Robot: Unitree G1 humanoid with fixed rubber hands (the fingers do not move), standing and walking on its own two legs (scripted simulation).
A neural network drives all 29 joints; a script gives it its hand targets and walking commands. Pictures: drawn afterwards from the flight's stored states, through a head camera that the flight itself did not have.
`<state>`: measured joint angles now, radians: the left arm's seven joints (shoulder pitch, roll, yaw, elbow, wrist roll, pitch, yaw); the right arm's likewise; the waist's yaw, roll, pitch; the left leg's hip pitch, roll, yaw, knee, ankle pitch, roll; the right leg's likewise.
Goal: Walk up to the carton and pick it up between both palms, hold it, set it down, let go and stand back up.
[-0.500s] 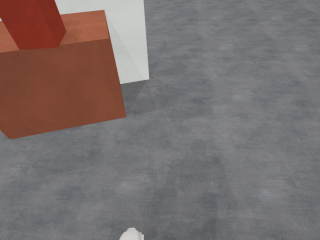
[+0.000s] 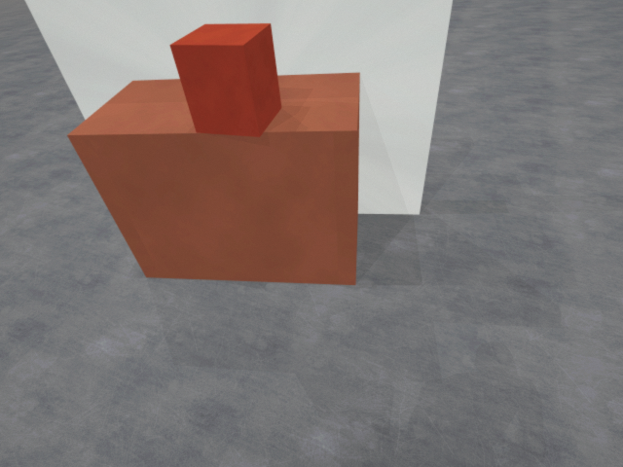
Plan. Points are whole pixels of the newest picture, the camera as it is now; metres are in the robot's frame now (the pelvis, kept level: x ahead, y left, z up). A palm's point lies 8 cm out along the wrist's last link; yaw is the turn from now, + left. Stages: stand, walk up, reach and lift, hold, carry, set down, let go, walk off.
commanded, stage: walk up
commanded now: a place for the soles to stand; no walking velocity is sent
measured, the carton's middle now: (232, 80) +1.16 +0.26 +0.08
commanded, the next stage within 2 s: none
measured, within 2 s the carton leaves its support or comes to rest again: neither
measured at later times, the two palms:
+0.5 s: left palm out of the picture +0.11 +0.30 -0.13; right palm (403, 341) +0.37 -0.12 -0.10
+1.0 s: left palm (155, 370) +0.33 +0.30 -0.09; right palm (397, 268) +0.54 -0.13 -0.10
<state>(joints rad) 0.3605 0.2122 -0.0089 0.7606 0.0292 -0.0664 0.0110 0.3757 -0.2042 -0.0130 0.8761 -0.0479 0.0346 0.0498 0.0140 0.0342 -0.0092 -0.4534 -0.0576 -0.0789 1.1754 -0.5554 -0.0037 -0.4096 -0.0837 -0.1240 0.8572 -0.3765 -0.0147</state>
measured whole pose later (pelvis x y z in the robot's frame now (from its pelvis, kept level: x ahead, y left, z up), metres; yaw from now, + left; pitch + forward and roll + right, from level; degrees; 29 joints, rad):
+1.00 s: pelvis +0.41 +0.09 +0.03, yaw +18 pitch -3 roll -1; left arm 0.44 0.16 0.01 0.87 0.03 -0.08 0.00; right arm 0.33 -0.26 -0.03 0.82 -0.05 -0.01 0.05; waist 0.03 0.07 0.06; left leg -0.58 0.07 0.04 1.01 -0.36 -0.03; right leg -0.22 -0.05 -0.13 0.61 -0.34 0.00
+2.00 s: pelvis +0.68 +0.19 +0.03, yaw +12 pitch -2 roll -1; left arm 0.24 0.20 -0.03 0.93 0.01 0.00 0.00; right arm 0.20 -0.16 0.03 0.88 0.00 0.00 0.00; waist 0.03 -0.01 0.07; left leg -0.28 0.04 0.09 0.63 -0.32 0.01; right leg -0.28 -0.05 -0.04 0.60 -0.28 0.03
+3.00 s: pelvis +0.67 +0.30 +0.01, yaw -1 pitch -1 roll -1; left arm 0.38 0.21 0.07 0.87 0.07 0.00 0.08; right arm 0.12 -0.35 -0.04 0.76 -0.06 0.09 0.06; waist 0.04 0.07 0.11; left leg -0.46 0.11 -0.05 0.87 -0.46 -0.06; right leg -0.42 -0.06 0.23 0.70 -0.29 0.12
